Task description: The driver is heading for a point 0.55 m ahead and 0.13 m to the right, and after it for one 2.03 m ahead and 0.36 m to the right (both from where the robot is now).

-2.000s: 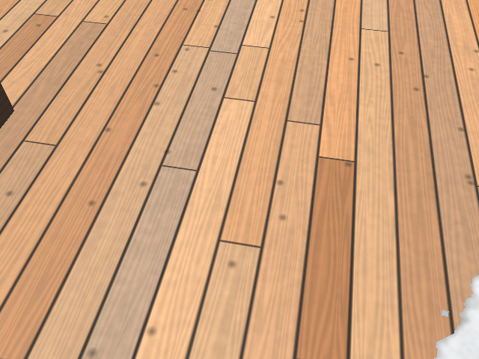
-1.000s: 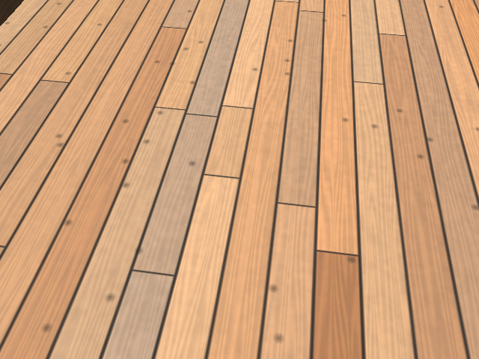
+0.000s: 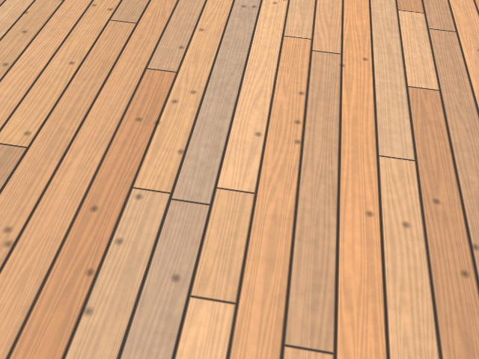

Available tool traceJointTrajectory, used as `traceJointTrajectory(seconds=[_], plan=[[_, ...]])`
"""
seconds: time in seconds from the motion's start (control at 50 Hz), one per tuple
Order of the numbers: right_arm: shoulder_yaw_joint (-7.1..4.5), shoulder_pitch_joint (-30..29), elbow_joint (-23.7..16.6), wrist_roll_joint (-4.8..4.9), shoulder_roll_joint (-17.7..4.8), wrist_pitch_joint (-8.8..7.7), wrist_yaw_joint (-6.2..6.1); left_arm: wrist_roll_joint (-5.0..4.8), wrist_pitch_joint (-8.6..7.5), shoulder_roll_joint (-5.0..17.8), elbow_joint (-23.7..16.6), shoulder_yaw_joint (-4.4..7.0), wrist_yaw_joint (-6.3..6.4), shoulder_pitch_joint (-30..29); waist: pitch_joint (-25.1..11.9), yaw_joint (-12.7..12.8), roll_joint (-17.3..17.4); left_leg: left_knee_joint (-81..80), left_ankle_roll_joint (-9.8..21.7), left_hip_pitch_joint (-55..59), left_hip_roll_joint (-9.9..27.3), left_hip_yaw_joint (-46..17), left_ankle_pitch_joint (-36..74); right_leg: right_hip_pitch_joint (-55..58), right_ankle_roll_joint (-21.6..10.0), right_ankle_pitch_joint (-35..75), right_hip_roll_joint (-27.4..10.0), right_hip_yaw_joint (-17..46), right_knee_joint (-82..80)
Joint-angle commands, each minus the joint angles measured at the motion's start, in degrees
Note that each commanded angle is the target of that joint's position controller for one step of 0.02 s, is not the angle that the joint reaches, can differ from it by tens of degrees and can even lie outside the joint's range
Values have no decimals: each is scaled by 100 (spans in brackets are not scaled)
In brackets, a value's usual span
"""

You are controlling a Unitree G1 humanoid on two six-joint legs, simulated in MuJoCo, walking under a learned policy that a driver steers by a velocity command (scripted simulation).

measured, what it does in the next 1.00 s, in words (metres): walks ahead, turning right: right foot, then left foot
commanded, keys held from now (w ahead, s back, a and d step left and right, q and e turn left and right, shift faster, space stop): w+e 0.64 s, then w+q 0.36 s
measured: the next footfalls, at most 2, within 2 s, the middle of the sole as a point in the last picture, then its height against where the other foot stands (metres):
right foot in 0.44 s outside the picture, level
left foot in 0.96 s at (268, 272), level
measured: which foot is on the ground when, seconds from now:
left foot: down 0.00-0.42, up 0.44-0.94, down 0.96-1.00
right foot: up 0.00-0.42, down 0.44-0.98, up 1.00-1.00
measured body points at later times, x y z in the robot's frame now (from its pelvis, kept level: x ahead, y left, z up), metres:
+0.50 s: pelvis +0.27 -0.07 -0.02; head +0.31 -0.08 +0.43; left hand +0.50 +0.14 -0.12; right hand +0.24 -0.34 -0.16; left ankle +0.11 +0.10 -0.65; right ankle +0.34 -0.15 -0.74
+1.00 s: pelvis +0.57 -0.11 -0.02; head +0.60 -0.12 +0.43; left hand +0.69 +0.15 -0.15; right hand +0.67 -0.41 -0.11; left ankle +0.70 -0.07 -0.74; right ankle +0.35 -0.16 -0.70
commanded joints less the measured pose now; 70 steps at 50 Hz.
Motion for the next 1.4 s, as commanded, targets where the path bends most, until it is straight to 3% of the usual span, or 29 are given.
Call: traceJointTrajectory(seconds=[0.02,0.1,0.2,0.32,0.38,0.42,0.44,0.46,0.48,0.5,0.54,0.56,0.64,0.72,0.78,0.84,0.9,0.94,0.96,0.98,1.0,1.02,1.04,1.06,1.08,1.16,1.26,1.34,1.4], plan=[[-82,124,-85,-75,-395,-118,-2,-6,111,249,-218,143,49,354,-273,69,780,-1804,712,737,1489,-1296,314,-769,-49,596,-547,313,0],[-155,385,105,-112,-642,-136,-132,41,210,264,-444,208,62,-142,28,52,540,-1973,723,898,1485,-585,1108,-1523,50,1511,-505,504,-648],[-155,575,166,-79,-756,-76,-273,91,153,147,-746,170,-92,-952,196,-161,457,-2047,534,1312,1422,101,1376,-1614,84,2601,-379,102,-2144],[-226,1124,343,28,-925,155,-329,80,161,25,-1335,73,-323,-1894,496,-453,372,-1536,498,2606,1820,464,2223,-2073,-89,1905,-276,-464,-2983],[-295,868,217,79,-1156,257,-374,67,188,252,-1492,176,-410,-1614,109,-98,702,-577,330,2690,1822,749,4745,-1026,-370,1074,198,-1005,-3073],[-318,606,115,118,-1278,318,-397,36,201,724,-1254,429,-382,-310,-631,676,764,1284,118,2219,1609,894,5487,870,-719,1159,654,-1126,-3518],[-284,581,-1,83,-1214,270,-392,59,240,1229,-1043,644,-255,609,-1139,1068,260,2998,-144,905,1322,889,3848,2611,-1033,1213,205,-127,-3869],[8,1146,-276,-114,-198,88,-250,40,207,1789,-1047,707,-199,547,-1552,322,-1233,5067,-461,-1787,101,371,-2032,4568,-2083,862,-1312,3027,-4192],[-35,622,-439,135,-592,-209,-146,130,142,1412,-1151,578,-206,831,-2277,654,-739,5752,-354,-2516,-111,-974,-2459,5000,-2361,473,-1722,4479,-5066],[-107,18,-621,324,-838,-345,-103,170,84,1059,-1132,485,-200,618,-1514,729,-454,5590,-176,-2995,223,-1100,-1914,4556,-1980,908,-1509,3573,-5135],[-147,-37,-557,130,-845,-354,-167,111,42,643,-1343,352,-208,-285,-717,189,284,4526,-156,-2337,670,-1031,-1156,2786,-1556,1960,-1020,2213,-5199],[-200,99,-547,77,-900,-263,-175,148,36,521,-1440,293,-185,-502,-612,-12,269,4232,-220,-1911,792,-1059,-1007,2224,-1490,2275,-860,1898,-5336],[-184,-149,-765,-72,-656,-22,-221,123,13,862,-1476,353,-54,-357,-313,-136,160,2995,-596,-1630,729,-832,-405,1255,-1457,2844,-584,1342,-5604],[-55,-768,-831,-22,-415,-25,-145,134,24,753,-1307,299,19,-3,-198,228,-197,1208,-563,-1320,571,-594,1393,1216,-1033,2687,-261,560,-5620],[-28,-1199,-956,83,-494,-36,-82,149,-20,810,-1136,287,-18,266,-35,472,-285,713,-380,-1383,528,-567,1875,1601,-946,2092,-517,643,-5687],[-31,-1507,-1140,111,-629,-73,19,172,-2,875,-975,297,-7,427,143,546,-210,495,-112,-2057,512,-624,1321,2596,-891,2446,-922,706,-5464],[-43,-1280,-1177,130,-710,-98,151,180,71,972,-940,320,50,274,24,329,-280,395,166,-1870,342,-512,571,3113,-696,3781,-1076,456,-5018],[-187,-338,-935,109,-959,-63,144,197,128,1058,-1008,323,79,14,-620,-199,-315,319,396,-405,-110,-162,470,2994,-506,5711,-828,58,-3946],[-302,516,-722,81,-1186,-34,111,215,141,1010,-1082,283,101,-81,-1101,-595,-127,309,598,876,-12,-439,785,2411,-318,5594,-579,-174,-2806],[-427,1248,-684,24,-1678,-8,69,306,72,697,-1259,171,93,292,-1821,-586,874,258,1314,2836,1240,-2519,768,595,55,3418,23,-461,-711],[-400,1422,-604,132,-1570,30,91,276,-74,330,-1204,35,8,591,-2249,-451,1945,-665,2051,4057,2037,-4971,-158,-1151,334,-958,873,-37,775],[-303,1227,-656,180,-1241,56,77,128,-224,786,-1323,101,-68,221,-1775,-592,1324,-914,1749,3899,1898,-4832,-1091,-1871,205,-903,485,522,1141],[-266,897,-801,132,-1077,84,45,18,-306,875,-1493,105,-100,-341,-1103,-579,825,-979,1517,3140,1700,-4069,-986,-2019,140,-459,231,422,946],[-237,590,-882,75,-1012,91,41,101,-347,829,-1566,102,-81,-616,-594,-388,252,-1095,1397,2245,1489,-3539,-419,-1876,130,-136,27,323,430],[-188,408,-962,50,-880,81,27,241,-323,874,-1589,158,-36,-668,-461,-212,106,-1194,1313,1706,1312,-3188,181,-1531,164,79,-145,302,-64],[-220,440,-1063,71,-1012,97,-64,309,-130,651,-1704,147,39,-538,-364,48,478,-1438,1372,843,992,-2565,1282,-1099,455,376,-214,115,-1078],[-284,876,-1001,162,-1152,202,-215,281,-136,405,-2005,57,30,-1545,-240,-299,616,-1329,965,468,545,-2076,1155,-721,645,2151,107,18,-3024],[-280,1260,-929,193,-1114,311,-257,183,-224,479,-2200,64,-77,-2132,-206,-508,720,-969,860,822,651,-2510,778,-463,602,2329,351,81,-3810],[-301,1253,-970,174,-1131,377,-293,151,-318,673,-2233,142,-137,-2093,-214,-379,862,-514,778,1298,818,-3041,736,-196,447,1737,417,183,-4226]])
Velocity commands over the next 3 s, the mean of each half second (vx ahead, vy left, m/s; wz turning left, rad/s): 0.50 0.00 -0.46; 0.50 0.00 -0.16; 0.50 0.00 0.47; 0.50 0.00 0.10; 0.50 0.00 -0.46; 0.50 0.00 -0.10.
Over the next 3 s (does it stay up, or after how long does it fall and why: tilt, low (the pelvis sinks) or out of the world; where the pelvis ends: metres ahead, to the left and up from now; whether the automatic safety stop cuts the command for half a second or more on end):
stays up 1.63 -0.29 -0.02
